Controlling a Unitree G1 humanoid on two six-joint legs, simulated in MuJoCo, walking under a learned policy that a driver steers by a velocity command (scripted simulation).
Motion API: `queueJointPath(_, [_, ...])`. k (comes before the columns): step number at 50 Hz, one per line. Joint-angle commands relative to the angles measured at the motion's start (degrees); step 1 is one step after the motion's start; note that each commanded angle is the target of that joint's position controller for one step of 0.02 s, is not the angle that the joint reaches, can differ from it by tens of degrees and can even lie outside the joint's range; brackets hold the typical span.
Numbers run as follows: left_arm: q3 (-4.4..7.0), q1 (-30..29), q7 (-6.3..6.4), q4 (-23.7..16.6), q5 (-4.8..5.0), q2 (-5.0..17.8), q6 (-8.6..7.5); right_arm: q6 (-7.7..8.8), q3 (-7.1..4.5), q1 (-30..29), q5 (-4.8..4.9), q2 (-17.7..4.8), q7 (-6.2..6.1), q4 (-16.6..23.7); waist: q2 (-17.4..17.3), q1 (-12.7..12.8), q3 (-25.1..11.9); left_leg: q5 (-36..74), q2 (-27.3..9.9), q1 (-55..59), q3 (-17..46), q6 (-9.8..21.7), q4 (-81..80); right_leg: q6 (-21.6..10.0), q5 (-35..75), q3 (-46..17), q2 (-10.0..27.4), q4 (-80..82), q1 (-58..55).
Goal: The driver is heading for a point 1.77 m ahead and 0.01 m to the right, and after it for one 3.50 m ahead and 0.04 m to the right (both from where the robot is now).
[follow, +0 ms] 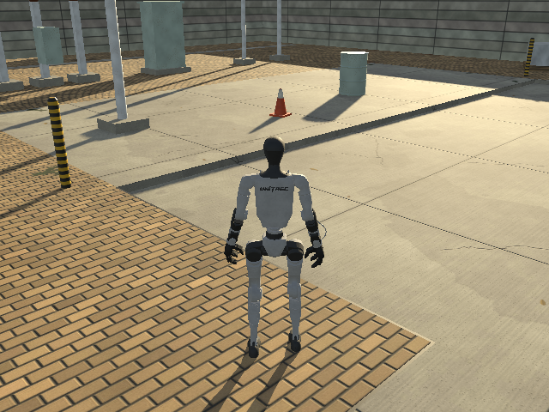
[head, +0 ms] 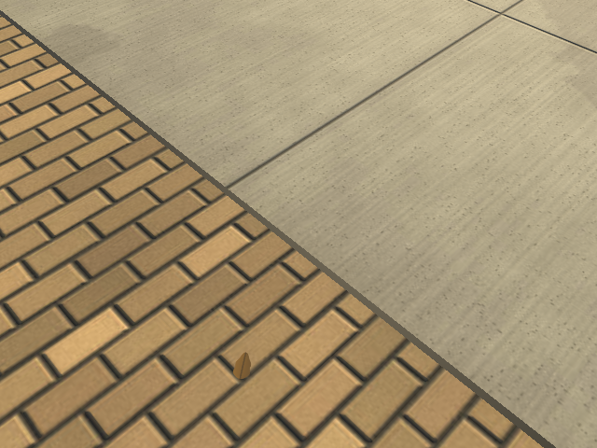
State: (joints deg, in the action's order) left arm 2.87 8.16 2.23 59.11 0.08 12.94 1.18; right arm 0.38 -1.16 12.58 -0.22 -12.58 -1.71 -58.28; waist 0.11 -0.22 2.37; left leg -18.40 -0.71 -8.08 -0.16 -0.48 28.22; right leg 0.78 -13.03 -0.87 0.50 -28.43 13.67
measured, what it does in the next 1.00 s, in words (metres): stands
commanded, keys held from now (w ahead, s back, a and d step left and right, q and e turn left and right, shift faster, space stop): no key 1.00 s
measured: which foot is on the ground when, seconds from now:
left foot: down 0.00-1.00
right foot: down 0.00-1.00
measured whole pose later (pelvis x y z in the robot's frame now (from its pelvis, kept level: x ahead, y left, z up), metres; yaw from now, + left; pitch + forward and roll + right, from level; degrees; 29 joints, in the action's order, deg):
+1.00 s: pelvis +0.00 +0.00 +0.00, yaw +0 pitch -1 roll +0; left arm 1.4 11.9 2.7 65.8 0.3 10.8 0.9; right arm 0.7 -0.3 19.2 0.0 -9.8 -2.4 -62.6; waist 0.1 0.2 2.0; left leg -17.7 -0.4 -8.7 -0.5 -0.3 27.2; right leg 1.0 -12.4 -1.2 0.8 -27.8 14.5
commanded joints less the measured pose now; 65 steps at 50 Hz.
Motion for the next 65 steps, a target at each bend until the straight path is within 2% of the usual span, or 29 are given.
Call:
queueJointPath(1, [1.0,0.1,0.27,-0.6,0.0,6.0,-0.32,0.36,-1.02,2.2,-0.03,-5.9,-0.24,0.8,-0.6,0.1,-1.7,11.9,-1.5,-5.1,1.1,0.8,-5.8,-1.9,12.6,-1.2,1.3,2.9,-5.6])
queueJointPath(12, [0.56,0.5,0.36,3.0,-0.01,5.4,-0.27,0.36,-0.62,4.3,-0.07,-5.1,-0.56,-1.5,-0.4,0.3,-0.3,7.8,-1.1,-5.8,0.7,0.8,-7.0,-1.6,8.9,-0.9,1.1,4.1,-4.7])
queueJointPath(24, [-0.04,2.3,0.47,5.0,0.03,4.6,-0.35,0.45,-0.2,7.2,0.01,-3.8,-0.69,-3.0,-0.3,0.4,0.6,5.8,-0.8,-6.6,0.5,0.9,-7.5,-1.5,6.9,-0.7,0.9,4.6,-3.7])
queueJointPath(42, [-0.67,5.1,0.61,5.7,0.16,3.5,-0.48,0.52,0.06,10.6,0.17,-2.5,-0.76,-3.8,-0.3,0.4,0.9,6.5,-0.6,-6.9,0.3,0.9,-7.3,-1.5,7.4,-0.6,0.8,4.3,-3.2])
queueJointPath(64, [-0.84,7.3,0.74,5.4,0.28,2.8,-0.6,0.6,0.02,12.9,0.28,-1.5,-0.83,-3.8,-0.4,0.4,1.3,7.4,-0.5,-7.0,0.2,1.0,-6.9,-1.5,8.3,-0.5,0.8,3.8,-3.0])
queueJointPath(65, [-1.0,8.4,0.76,5.9,0.26,2.1,-0.55,0.53,0.11,14.0,0.3,-1.0,-0.89,-4.4,-0.6,0.3,-0.1,1.7,0.0,-6.5,-0.2,1.2,-7.3,-1.6,2.6,0.4,0.0,3.7,-3.6])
